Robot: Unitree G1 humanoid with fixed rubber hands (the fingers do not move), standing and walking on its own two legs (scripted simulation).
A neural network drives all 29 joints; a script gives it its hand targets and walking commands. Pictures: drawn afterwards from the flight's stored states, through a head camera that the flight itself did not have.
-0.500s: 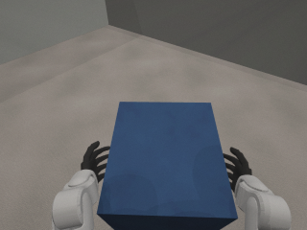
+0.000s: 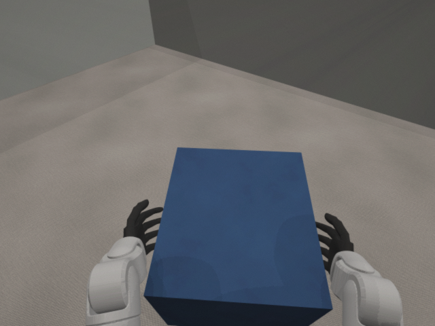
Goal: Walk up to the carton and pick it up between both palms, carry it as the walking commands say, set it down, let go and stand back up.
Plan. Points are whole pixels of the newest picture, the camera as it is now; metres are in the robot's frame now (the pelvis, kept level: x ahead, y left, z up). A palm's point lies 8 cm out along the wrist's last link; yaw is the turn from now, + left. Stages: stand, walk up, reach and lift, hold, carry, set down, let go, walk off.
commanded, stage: carry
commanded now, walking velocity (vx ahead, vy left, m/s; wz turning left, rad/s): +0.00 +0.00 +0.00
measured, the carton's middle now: (234, 238) +0.31 +0.00 +0.01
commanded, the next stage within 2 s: hold in 0.68 s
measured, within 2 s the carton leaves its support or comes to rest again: neither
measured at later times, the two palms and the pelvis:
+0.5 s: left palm (147, 248) +0.27 +0.16 +0.02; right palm (330, 263) +0.26 -0.18 +0.02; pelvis -0.01 +0.00 +0.00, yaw +0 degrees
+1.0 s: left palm (129, 253) +0.25 +0.19 +0.05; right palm (319, 240) +0.28 -0.15 +0.05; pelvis -0.01 -0.01 +0.01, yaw +2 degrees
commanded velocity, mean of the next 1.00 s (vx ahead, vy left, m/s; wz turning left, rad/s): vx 0.00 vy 0.00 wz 0.00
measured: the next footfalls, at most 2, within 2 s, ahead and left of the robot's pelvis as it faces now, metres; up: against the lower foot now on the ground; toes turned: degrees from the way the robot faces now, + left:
none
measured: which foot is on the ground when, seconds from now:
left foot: down 0.00-1.00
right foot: down 0.00-1.00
